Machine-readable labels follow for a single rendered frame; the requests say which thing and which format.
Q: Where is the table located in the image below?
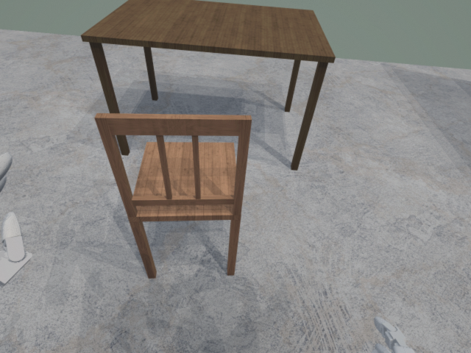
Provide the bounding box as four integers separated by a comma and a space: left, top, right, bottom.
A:
81, 0, 336, 171

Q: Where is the left robot hand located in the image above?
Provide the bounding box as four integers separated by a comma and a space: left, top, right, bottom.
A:
0, 152, 32, 287

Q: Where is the right robot hand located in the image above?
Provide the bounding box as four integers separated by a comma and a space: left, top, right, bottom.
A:
372, 317, 415, 353

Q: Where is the chair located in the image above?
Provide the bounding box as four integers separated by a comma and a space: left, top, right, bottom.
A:
95, 113, 252, 279

